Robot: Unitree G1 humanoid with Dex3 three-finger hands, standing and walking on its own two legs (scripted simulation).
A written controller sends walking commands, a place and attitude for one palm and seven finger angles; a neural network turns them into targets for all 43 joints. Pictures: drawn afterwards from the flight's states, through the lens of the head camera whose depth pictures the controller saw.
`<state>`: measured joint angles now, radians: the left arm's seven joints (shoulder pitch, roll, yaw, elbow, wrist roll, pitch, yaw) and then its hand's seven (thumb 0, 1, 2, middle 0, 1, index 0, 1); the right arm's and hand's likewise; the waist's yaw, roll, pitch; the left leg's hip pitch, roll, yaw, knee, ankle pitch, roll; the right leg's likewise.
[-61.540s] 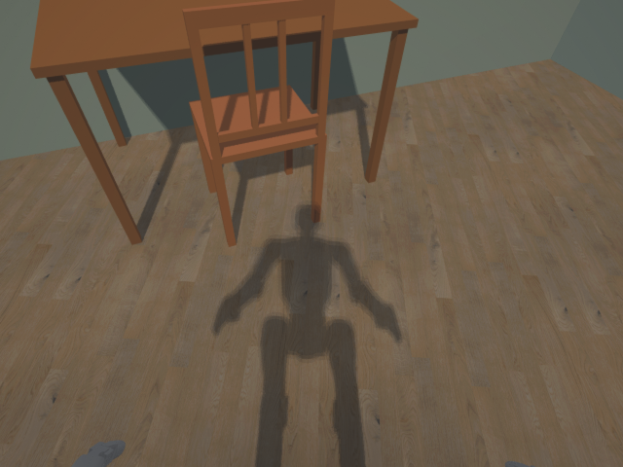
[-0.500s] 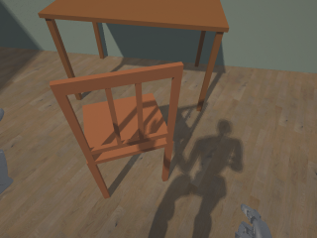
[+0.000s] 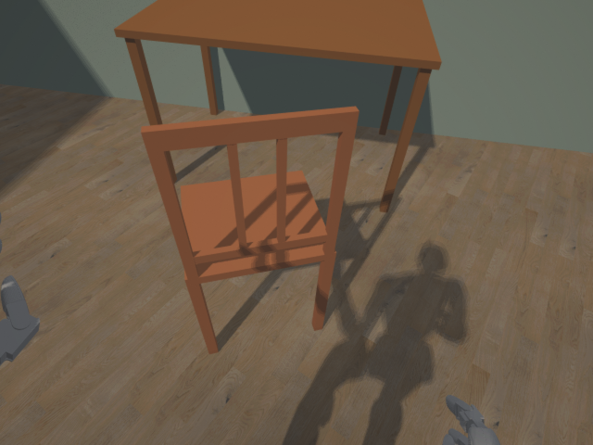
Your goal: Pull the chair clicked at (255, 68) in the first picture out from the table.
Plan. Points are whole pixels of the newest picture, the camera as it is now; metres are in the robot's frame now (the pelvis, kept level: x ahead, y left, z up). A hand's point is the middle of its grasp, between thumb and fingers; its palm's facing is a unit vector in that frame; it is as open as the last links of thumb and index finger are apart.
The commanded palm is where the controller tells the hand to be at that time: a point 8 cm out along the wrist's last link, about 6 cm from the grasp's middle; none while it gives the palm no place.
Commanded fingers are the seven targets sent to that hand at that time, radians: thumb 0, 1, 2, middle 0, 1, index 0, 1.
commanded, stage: stop stepping back and stand still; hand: left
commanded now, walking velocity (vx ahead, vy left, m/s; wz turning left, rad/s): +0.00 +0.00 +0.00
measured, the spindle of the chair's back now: (238, 201) +0.62 +0.17 -0.07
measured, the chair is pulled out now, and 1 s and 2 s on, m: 0.63 0.63 0.63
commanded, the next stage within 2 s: let the arm hang, fingers relaxed in 0.16 s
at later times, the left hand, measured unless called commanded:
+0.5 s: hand out of the picture +0.12 +0.19 -0.14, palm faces +0.04 -0.97 -0.22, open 7.4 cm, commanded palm none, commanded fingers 0.00 0.90 0.90 -0.20 -0.30 -0.20 -0.30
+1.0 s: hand out of the picture -0.01 +0.15 -0.17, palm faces +0.09 -0.97 -0.22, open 7.4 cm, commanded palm none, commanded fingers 0.00 0.90 0.90 -0.20 -0.30 -0.20 -0.30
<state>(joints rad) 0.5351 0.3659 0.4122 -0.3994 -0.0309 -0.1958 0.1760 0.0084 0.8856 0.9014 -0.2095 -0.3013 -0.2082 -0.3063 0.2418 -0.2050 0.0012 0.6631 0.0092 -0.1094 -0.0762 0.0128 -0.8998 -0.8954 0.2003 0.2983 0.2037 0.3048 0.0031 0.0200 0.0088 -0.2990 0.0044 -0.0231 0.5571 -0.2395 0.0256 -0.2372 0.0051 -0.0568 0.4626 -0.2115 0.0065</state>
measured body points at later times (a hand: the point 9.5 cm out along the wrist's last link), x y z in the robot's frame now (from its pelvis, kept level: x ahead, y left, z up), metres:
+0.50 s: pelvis +0.01 +0.00 -0.01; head +0.02 +0.00 +0.44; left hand +0.12 +0.24 -0.12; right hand +0.12 -0.25 -0.13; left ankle +0.05 +0.10 -0.74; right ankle +0.04 -0.13 -0.74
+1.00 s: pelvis +0.03 -0.03 +0.00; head +0.04 -0.04 +0.45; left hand -0.01 +0.20 -0.15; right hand +0.03 -0.23 -0.16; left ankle +0.05 +0.10 -0.74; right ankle +0.04 -0.13 -0.74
